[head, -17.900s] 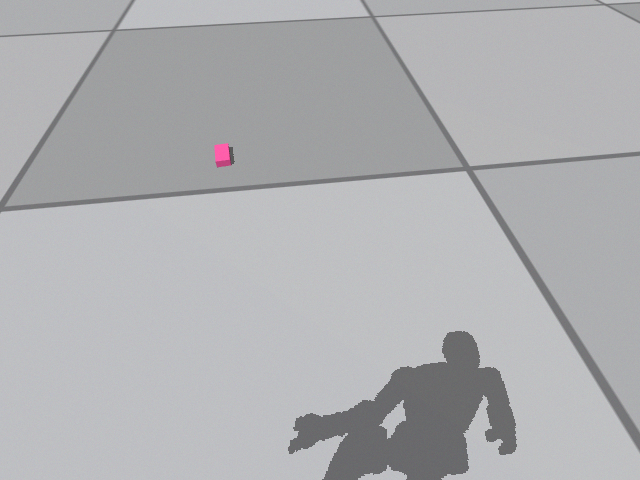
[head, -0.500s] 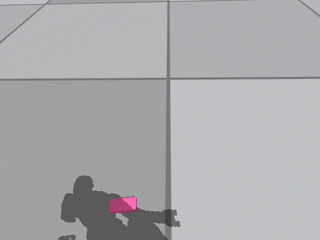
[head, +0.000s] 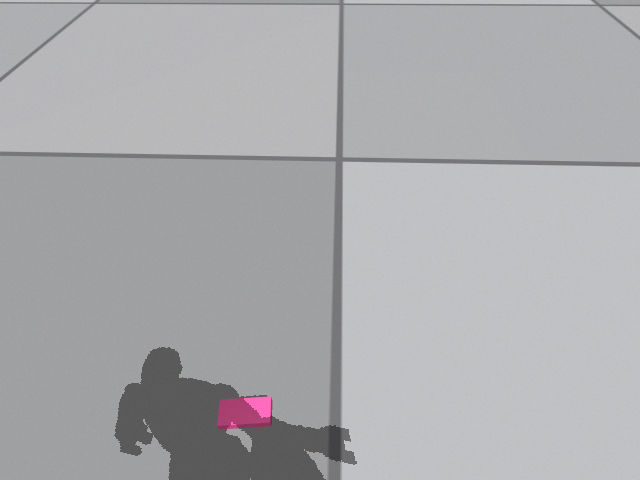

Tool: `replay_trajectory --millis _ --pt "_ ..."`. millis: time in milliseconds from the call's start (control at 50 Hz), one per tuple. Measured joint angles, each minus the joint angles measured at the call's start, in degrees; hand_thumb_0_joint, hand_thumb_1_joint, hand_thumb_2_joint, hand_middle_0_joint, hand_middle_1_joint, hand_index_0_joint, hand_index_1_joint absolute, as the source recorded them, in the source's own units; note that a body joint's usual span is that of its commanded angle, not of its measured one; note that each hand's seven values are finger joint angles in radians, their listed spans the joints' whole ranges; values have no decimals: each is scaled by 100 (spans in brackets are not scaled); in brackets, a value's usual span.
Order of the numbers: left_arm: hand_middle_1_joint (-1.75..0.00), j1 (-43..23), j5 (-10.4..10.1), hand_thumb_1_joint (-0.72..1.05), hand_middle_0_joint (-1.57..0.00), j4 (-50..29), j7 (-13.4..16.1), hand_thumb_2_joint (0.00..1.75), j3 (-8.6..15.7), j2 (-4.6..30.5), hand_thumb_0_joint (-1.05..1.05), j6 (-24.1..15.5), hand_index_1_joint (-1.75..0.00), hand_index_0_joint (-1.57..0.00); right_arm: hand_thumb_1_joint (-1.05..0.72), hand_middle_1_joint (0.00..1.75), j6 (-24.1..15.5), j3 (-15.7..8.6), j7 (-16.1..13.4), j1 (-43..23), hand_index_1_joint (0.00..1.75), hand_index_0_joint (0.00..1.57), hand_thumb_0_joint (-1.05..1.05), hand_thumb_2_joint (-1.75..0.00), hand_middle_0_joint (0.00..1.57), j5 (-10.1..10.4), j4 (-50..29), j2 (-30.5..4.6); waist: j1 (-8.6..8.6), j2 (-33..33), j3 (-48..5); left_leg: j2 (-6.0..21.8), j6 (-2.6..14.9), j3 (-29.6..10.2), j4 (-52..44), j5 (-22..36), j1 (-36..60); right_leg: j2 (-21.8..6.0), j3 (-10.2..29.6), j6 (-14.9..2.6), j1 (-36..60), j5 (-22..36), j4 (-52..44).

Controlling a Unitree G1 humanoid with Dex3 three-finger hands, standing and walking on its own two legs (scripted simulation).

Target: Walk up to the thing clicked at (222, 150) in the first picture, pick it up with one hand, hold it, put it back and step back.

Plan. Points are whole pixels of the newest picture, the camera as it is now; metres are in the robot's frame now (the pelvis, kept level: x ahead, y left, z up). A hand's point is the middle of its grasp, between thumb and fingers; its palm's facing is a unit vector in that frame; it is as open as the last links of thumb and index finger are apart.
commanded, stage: walk up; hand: left
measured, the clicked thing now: (245, 412) +0.44 +0.26 -0.76
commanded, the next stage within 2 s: stand in 0.38 s
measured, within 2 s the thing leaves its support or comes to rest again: neither
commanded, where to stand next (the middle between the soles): +0.08 +0.00 m, yaw +2 degrees
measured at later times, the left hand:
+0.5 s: hand out of the picture +0.09 +0.26 -0.16, palm faces +0.00 -0.94 -0.33, open 7.4 cm
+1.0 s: hand out of the picture +0.07 +0.25 -0.15, palm faces -0.01 -0.94 -0.34, open 7.4 cm
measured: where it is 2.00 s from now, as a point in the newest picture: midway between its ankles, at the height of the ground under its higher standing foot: outside the picture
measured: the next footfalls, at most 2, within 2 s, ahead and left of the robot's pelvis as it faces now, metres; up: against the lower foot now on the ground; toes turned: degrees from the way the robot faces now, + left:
none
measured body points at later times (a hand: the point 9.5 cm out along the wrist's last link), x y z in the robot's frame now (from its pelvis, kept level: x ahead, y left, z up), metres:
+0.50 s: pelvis +0.01 +0.01 +0.00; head +0.03 +0.00 +0.45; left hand +0.09 +0.31 -0.13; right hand +0.11 -0.29 -0.13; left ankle +0.00 +0.14 -0.75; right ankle -0.01 -0.13 -0.75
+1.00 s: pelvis +0.00 +0.00 +0.00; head +0.02 -0.01 +0.45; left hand +0.07 +0.30 -0.13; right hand +0.09 -0.30 -0.13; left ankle +0.00 +0.14 -0.75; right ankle -0.01 -0.13 -0.75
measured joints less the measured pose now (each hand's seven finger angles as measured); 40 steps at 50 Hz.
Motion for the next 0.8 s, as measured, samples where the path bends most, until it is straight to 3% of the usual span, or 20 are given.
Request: replay_trajectory --millis 800 --pt "-30 303 31 90 -21 -108 27 90 -82 0 1 -49 -30 -20 -90 30 -9 -3 -14 -59 30 20 0 -90 20 -44 -111 -24 41 2 -48 -51 15 -58 -248 92 210 -44 -72 29 242 64 -245"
